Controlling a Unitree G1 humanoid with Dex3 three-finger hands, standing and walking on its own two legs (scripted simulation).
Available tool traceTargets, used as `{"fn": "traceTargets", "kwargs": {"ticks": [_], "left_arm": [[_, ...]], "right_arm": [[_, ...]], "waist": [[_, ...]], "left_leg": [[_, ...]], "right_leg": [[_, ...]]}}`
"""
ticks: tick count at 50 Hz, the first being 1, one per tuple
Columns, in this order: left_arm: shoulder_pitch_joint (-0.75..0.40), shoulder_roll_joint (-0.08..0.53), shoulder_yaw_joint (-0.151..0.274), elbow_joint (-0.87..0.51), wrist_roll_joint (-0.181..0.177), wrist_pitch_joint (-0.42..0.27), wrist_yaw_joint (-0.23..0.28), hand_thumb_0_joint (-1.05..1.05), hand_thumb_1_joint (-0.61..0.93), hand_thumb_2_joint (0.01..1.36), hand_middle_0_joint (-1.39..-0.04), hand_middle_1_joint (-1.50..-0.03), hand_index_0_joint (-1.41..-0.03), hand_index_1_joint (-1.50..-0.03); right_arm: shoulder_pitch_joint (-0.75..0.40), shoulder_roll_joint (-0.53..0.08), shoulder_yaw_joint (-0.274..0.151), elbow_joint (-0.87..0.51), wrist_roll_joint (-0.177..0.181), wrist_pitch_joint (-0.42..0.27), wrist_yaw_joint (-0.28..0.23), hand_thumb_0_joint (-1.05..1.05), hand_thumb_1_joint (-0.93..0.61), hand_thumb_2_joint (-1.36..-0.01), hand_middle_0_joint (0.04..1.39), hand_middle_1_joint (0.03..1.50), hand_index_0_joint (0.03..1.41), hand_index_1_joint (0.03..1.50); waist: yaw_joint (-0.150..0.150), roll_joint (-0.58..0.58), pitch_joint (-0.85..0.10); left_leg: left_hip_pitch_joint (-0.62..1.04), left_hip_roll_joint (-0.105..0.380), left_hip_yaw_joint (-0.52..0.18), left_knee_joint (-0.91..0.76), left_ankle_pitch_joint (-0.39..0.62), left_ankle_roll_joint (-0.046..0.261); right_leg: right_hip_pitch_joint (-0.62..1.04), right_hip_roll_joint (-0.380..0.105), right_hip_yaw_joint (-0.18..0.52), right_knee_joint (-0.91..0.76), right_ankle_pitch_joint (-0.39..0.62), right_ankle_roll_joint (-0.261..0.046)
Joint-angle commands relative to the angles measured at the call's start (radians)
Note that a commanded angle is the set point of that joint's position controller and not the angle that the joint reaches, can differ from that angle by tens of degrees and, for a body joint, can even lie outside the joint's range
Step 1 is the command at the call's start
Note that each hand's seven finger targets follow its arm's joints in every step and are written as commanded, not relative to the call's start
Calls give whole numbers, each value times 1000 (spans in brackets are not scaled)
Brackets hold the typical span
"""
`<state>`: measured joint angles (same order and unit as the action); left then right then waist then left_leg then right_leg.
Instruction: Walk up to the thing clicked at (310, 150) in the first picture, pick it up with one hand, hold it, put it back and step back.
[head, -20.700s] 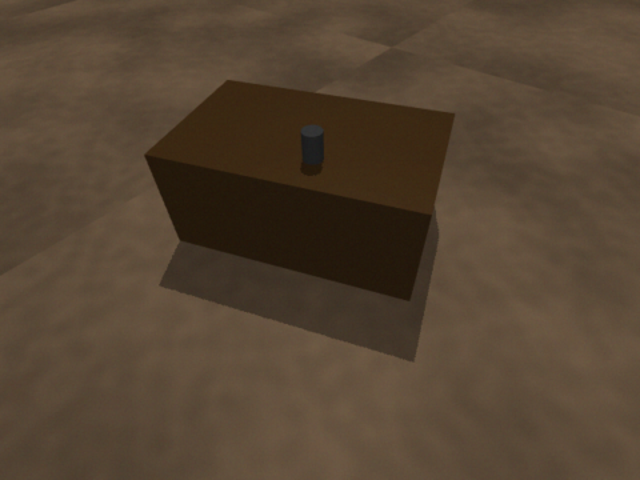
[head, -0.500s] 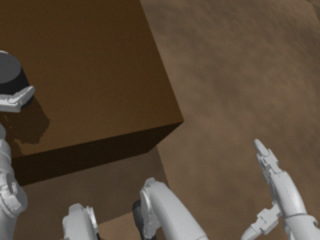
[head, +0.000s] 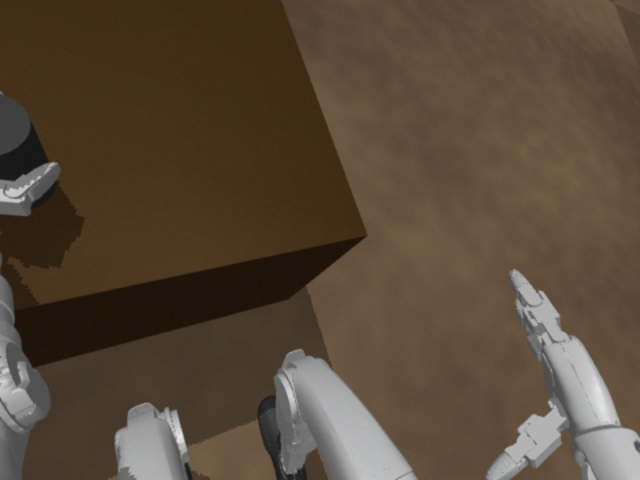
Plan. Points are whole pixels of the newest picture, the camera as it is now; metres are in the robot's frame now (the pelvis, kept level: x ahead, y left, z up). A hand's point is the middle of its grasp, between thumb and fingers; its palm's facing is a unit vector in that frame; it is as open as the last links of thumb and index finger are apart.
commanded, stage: open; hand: left
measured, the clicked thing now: (1, 156) +0.56 +0.21 -0.06
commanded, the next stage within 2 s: withdraw in 0.44 s
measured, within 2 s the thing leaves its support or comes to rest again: neither
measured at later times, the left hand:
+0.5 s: hand out of the picture +0.55 +0.22 -0.05, palm faces +0.22 -0.97 -0.01, open 14.7 cm
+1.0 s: hand out of the picture +0.56 +0.28 +0.07, palm faces +0.23 -0.97 -0.04, open 17.6 cm
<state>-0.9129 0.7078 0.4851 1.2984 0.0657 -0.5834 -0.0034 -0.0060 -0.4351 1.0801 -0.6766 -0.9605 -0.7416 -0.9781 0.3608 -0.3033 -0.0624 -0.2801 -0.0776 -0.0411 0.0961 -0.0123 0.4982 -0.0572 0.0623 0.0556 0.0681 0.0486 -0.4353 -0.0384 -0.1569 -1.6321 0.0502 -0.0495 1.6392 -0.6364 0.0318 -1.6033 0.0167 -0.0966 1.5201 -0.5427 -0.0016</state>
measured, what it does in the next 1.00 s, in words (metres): stands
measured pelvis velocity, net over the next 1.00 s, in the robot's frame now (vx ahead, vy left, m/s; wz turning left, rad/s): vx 0.00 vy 0.01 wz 0.01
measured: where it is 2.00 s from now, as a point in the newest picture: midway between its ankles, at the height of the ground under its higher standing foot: outside the picture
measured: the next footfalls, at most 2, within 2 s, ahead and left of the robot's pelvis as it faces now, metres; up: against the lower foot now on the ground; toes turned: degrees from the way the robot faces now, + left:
none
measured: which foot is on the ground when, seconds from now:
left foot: down 0.00-1.00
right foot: down 0.00-1.00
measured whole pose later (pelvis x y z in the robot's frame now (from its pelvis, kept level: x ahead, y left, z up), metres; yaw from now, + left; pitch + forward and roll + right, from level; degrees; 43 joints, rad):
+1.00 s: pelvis +0.00 +0.01 +0.05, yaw +0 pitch +30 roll -7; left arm -0.95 0.84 0.53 1.25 0.03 -0.42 -0.14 -0.02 -0.61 0.02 -0.09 -0.07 -0.11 -0.06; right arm 0.43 -0.32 -0.03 -0.32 -0.04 0.00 0.06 -0.01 0.50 -0.06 0.06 0.06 0.07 0.05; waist -0.40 -0.02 -0.14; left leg -1.42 0.06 -0.05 1.48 -0.60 0.03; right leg -1.38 0.03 -0.09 1.34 -0.49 0.01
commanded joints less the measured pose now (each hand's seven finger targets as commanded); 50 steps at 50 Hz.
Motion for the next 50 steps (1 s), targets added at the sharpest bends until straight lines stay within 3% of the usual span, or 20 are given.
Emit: {"fn": "traceTargets", "kwargs": {"ticks": [1,4,6,7,12,15,18,21,24,28,32,33,37,38,40,41,45,47,49,50], "left_arm": [[-455,198,19,-255,-46,-105,1,0,-187,707,-1063,-1009,-1091,-990],[-474,215,13,-282,-28,-113,4,0,-349,638,-926,-885,-953,-877],[-448,203,19,-227,-26,-108,5,0,-448,510,-803,-760,-822,-750],[-479,223,24,-276,-26,-117,7,0,-469,471,-775,-725,-797,-712],[-425,202,9,-159,-9,-91,2,0,-594,330,-643,-570,-660,-561],[-411,195,9,-141,-6,-79,3,0,-610,270,-553,-480,-570,-470],[-428,203,12,-178,-17,-76,1,0,-600,217,-485,-406,-501,-396],[-445,200,8,-183,-27,-80,-2,0,-604,212,-445,-373,-455,-368],[-448,201,15,-189,-29,-85,-1,0,-611,165,-402,-325,-415,-318],[-431,200,2,-152,-10,-79,-3,0,-608,144,-264,-246,-279,-238],[-453,275,32,-237,-8,-76,-1,0,-611,72,-161,-143,-173,-134],[-482,293,43,-275,-15,-74,-5,0,-611,50,-130,-111,-140,-104],[-478,384,83,-350,-15,-42,-21,0,-611,28,-95,-69,-97,-69],[-493,421,101,-388,-17,-37,-31,0,-611,30,-84,-65,-85,-66],[-501,410,88,-425,-24,-7,-58,0,-611,18,-87,-52,-86,-54],[-464,360,59,-372,-27,15,-78,0,-611,18,-88,-56,-87,-59],[-363,336,29,-259,-31,94,-124,0,-611,0,-75,-40,-78,-41],[-340,345,51,-207,-52,119,-136,0,-611,0,-71,-29,-80,-23],[-329,303,52,-145,-80,132,-154,0,-611,0,-55,-41,-74,-27],[-313,292,53,-111,-87,133,-157,0,-603,76,-52,-74,-53,-77]], "right_arm": [[72,-212,-174,-160,13,-49,-28,0,512,-46,51,50,50,50],[85,-210,-177,-136,7,-46,-28,0,515,-50,51,50,50,50],[32,-213,-166,-193,11,-48,-29,0,512,-50,51,50,50,50],[51,-210,-173,-145,7,-46,-30,0,515,-48,51,50,50,50],[73,-201,-153,-176,10,-43,-29,0,514,-49,52,51,51,51],[90,-214,-166,-173,12,-41,-31,0,526,-47,52,51,51,51],[80,-218,-172,-191,18,-47,-30,0,525,-47,52,51,51,51],[78,-217,-178,-190,23,-52,-34,0,521,-50,52,51,51,51],[59,-219,-170,-226,23,-55,-39,0,517,-51,52,51,51,51],[91,-221,-176,-207,21,-50,-39,0,522,-50,52,50,51,50],[107,-246,-195,-278,20,-39,-41,0,528,-49,52,50,51,50],[91,-240,-177,-317,26,-38,-40,0,523,-51,52,50,51,50],[134,-244,-201,-300,31,-18,-46,0,516,-55,52,50,51,50],[174,-232,-192,-230,29,-10,-47,0,516,-55,52,51,51,50],[148,-220,-183,-231,33,-11,-48,0,509,-57,52,51,51,51],[135,-205,-161,-230,34,-9,-49,0,508,-57,51,51,51,51],[110,-176,-91,-207,42,-3,-51,0,517,-55,51,51,51,51],[88,-187,-92,-182,46,-1,-56,0,530,-51,51,51,51,51],[73,-187,-78,-189,50,-5,-60,0,548,-45,51,51,51,51],[78,-181,-72,-176,51,-7,-62,0,566,-43,53,51,52,51]], "waist": [[5,498,-664],[6,528,-668],[4,486,-644],[12,513,-644],[-4,456,-588],[-12,442,-547],[-3,440,-595],[-7,424,-596],[-4,409,-636],[-12,438,-602],[-3,463,-682],[10,464,-713],[34,537,-743],[47,581,-713],[60,607,-698],[53,596,-663],[84,518,-507],[95,444,-458],[84,370,-413],[85,337,-391]], "left_leg": [[642,-19,-60,-190,491,-36],[664,-14,-62,-183,512,-41],[634,-14,-68,-195,463,-39],[633,-15,-63,-198,446,-41],[542,-23,-48,-201,359,-29],[532,-21,-53,-217,311,-31],[546,-21,-54,-205,344,-29],[494,-25,-48,-209,284,-24],[506,-27,-47,-199,330,-23],[546,-23,-49,-196,366,-30],[586,-24,-42,-204,394,-32],[607,-25,-44,-211,397,-33],[671,-27,-30,-235,418,-39],[706,-24,-31,-249,449,-47],[790,-16,-36,-273,471,-52],[805,-12,-38,-285,491,-54],[747,-9,-28,-342,483,-49],[703,-8,-29,-368,427,-41],[680,-4,-35,-391,389,-37],[663,-4,-37,-401,383,-32]], "right_leg": [[301,39,22,-120,329,-45],[267,40,21,-108,324,-48],[273,40,20,-115,296,-47],[274,38,23,-114,292,-46],[300,34,34,-132,263,-41],[263,35,25,-141,222,-43],[280,36,25,-128,247,-43],[310,34,37,-130,215,-40],[336,32,37,-129,258,-38],[287,35,33,-126,270,-41],[369,32,42,-140,300,-39],[381,30,44,-142,303,-39],[443,25,66,-170,312,-36],[419,27,61,-174,314,-40],[384,32,53,-196,297,-45],[383,34,47,-212,303,-47],[439,36,48,-273,312,-42],[460,38,43,-298,291,-38],[463,41,33,-320,270,-38],[468,43,30,-327,269,-37]]}}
